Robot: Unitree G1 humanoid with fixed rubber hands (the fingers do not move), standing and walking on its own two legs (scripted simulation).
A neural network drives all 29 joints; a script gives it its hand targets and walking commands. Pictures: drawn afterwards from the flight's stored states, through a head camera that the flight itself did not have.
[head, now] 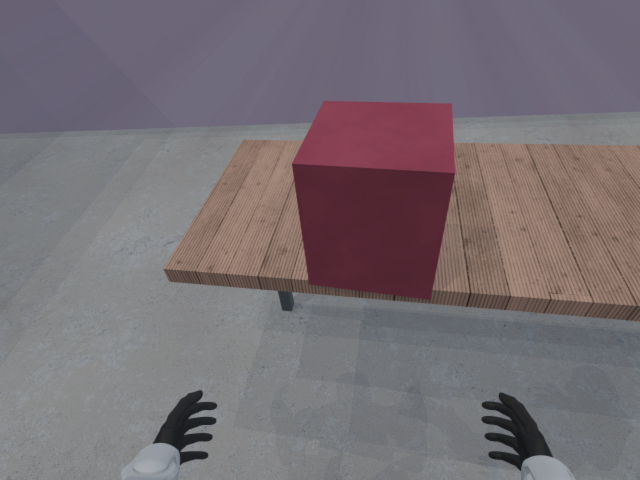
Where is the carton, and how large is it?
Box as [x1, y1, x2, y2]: [292, 101, 454, 299]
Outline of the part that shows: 323,101 292,162 309,284 430,299 454,175 451,104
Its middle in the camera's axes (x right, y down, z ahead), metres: +0.10 -0.07 +0.65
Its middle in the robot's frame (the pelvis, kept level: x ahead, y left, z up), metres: +0.54 -0.13 +0.08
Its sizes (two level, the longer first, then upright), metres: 0.210 0.200 0.250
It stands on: a table, 0.71 m high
